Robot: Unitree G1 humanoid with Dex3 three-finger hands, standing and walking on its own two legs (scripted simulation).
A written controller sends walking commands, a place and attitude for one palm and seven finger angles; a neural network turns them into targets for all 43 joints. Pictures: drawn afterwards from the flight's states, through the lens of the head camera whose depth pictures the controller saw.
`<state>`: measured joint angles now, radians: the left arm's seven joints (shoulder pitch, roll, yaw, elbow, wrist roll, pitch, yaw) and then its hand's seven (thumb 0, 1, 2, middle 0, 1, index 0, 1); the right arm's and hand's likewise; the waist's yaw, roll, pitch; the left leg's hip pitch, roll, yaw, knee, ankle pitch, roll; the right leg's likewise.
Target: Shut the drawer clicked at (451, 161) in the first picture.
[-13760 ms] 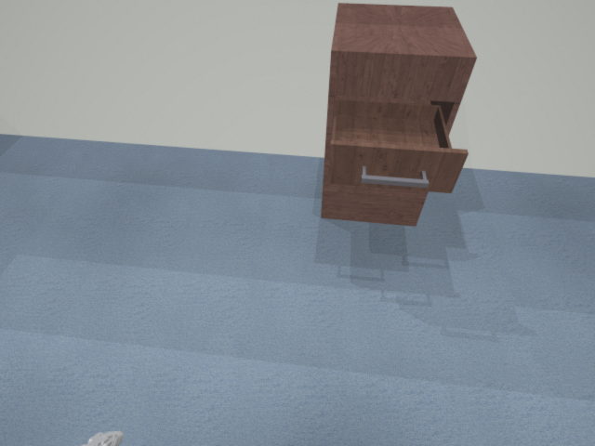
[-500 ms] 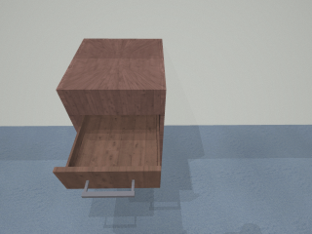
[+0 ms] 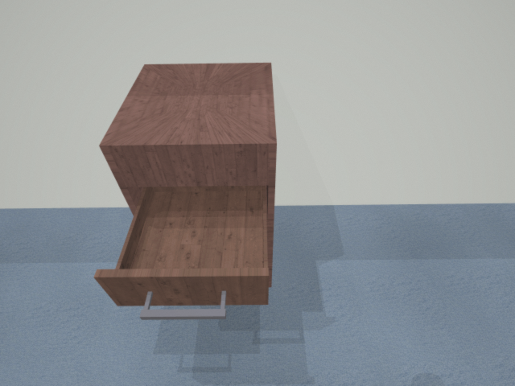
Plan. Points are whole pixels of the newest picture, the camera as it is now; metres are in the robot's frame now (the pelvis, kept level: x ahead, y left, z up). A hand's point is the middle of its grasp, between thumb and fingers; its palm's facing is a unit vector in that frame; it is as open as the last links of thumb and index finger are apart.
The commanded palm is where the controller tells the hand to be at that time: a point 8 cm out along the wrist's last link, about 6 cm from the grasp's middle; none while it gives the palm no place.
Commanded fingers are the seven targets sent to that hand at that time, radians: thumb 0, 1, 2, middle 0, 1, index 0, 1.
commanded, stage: raise the hand and make a fist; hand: left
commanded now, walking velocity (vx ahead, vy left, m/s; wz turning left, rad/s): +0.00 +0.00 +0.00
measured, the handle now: (185, 305) +0.34 +0.20 -0.23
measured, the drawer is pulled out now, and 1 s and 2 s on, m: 0.28 0.28 0.28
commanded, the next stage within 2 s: bring the fist close to the handle in 1.78 s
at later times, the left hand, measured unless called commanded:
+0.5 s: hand out of the picture +0.12 +0.17 -0.08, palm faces +0.19 -0.98 -0.08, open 4.9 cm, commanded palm +0.11 +0.20 -0.10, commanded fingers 0.00 0.90 0.90 -0.84 -0.99 -0.84 -0.99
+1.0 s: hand out of the picture +0.14 +0.13 -0.12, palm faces -0.02 -1.00 -0.02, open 3.1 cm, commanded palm +0.12 +0.20 -0.11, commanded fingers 0.00 0.90 0.90 -1.34 -1.53 -1.34 -1.53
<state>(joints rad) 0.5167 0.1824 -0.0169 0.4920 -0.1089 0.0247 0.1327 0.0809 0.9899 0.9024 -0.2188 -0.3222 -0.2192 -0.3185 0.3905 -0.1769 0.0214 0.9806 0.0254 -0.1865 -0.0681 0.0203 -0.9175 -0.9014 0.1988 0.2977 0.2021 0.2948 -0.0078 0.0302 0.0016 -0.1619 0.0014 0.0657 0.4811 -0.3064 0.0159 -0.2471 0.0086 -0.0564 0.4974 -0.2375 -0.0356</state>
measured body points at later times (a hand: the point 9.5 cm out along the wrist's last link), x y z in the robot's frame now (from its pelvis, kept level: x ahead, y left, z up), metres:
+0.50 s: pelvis -0.05 -0.02 -0.13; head +0.04 +0.00 +0.31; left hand +0.11 +0.22 -0.08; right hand +0.24 -0.19 -0.18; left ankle -0.03 +0.10 -0.74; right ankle +0.02 -0.10 -0.74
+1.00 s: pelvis -0.06 +0.00 -0.15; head +0.05 +0.01 +0.29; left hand +0.14 +0.19 -0.11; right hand +0.16 -0.25 -0.22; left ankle -0.03 +0.10 -0.74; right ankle +0.02 -0.10 -0.74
